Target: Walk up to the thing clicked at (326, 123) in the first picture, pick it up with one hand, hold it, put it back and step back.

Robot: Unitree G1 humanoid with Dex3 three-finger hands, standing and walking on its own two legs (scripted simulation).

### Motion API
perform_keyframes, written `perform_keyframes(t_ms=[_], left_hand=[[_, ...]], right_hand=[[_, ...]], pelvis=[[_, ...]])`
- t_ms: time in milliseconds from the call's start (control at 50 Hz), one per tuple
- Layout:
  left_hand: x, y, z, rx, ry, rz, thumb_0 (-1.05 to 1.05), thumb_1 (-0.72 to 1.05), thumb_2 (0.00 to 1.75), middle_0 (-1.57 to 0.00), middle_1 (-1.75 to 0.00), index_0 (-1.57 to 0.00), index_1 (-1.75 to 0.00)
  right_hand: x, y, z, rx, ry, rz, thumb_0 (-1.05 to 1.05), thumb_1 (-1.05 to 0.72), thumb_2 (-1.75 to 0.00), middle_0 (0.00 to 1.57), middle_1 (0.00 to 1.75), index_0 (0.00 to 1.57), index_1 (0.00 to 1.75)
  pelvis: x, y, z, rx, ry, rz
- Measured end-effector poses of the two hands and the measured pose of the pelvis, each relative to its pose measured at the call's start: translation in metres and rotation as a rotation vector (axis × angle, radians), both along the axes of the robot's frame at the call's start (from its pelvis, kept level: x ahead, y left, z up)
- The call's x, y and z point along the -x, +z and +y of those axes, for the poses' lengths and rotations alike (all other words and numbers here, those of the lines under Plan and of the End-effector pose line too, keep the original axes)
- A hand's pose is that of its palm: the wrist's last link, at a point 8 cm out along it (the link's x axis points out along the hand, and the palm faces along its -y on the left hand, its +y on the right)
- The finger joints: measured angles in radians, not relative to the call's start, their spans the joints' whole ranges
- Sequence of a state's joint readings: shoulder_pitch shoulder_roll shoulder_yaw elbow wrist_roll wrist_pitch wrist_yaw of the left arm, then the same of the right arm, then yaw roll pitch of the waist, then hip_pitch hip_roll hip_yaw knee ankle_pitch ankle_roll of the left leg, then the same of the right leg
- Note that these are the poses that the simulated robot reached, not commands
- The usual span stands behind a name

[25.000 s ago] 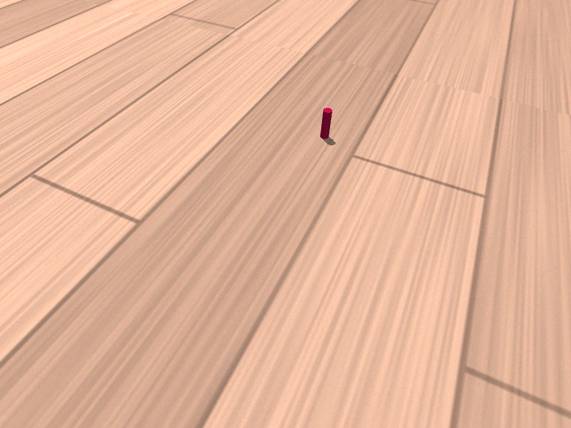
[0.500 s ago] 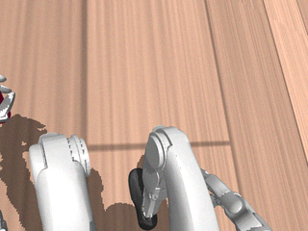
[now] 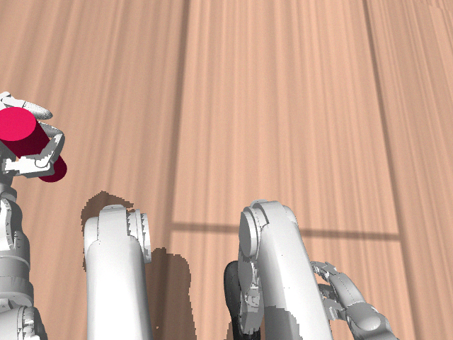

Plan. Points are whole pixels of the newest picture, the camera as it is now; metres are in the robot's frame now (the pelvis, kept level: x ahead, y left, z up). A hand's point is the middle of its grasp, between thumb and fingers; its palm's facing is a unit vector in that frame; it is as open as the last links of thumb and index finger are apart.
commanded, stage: settle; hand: left
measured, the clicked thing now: (36, 150) +0.41 +0.29 -0.08
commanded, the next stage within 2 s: lift in 1.04 s
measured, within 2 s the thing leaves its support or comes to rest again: neither
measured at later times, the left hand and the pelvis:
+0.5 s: hand (25, 123) +0.42 +0.28 +0.00, palm faces +0.21 -0.98 -0.02, open 6.7 cm; pelvis +0.00 +0.00 +0.03, yaw +2 degrees
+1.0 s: hand (20, 115) +0.42 +0.28 +0.02, palm faces +0.21 -0.98 -0.01, open 6.7 cm; pelvis +0.00 +0.00 +0.05, yaw +3 degrees
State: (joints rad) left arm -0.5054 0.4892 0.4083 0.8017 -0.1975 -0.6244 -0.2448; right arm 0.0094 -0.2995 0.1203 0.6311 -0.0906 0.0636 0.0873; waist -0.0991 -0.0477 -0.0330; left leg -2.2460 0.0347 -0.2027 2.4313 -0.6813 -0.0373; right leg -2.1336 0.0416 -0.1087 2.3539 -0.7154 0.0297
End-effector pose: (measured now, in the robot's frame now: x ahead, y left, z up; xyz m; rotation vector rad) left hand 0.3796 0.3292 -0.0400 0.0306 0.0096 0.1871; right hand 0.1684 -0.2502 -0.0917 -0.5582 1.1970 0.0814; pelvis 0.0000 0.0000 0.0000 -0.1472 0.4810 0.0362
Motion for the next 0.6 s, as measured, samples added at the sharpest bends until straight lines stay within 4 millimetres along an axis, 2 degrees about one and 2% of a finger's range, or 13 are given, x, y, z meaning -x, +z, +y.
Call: perform_keyframes(t_ms=[280, 600], left_hand=[[-0.010, 0.027, -0.004, 0.018, 0.011, 0.010, -0.02, 0.05, 1.06, -0.96, -1.03, -0.90, -1.05], [-0.011, 0.048, 0.003, 0.019, 0.026, 0.019, -0.02, 0.05, 1.06, -0.96, -1.03, -0.89, -1.06]], right_hand=[[0.008, 0.007, -0.012, -0.008, -0.067, 0.002, 0.00, -0.87, -0.89, 0.21, 0.30, 0.20, 0.30], [0.011, 0.023, -0.008, -0.012, -0.091, -0.006, 0.00, -0.87, -0.89, 0.21, 0.30, 0.20, 0.30]], pelvis=[[-0.003, 0.016, -0.004, -0.027, 0.008, 0.040], [-0.004, 0.034, -0.002, -0.034, 0.022, 0.065]])
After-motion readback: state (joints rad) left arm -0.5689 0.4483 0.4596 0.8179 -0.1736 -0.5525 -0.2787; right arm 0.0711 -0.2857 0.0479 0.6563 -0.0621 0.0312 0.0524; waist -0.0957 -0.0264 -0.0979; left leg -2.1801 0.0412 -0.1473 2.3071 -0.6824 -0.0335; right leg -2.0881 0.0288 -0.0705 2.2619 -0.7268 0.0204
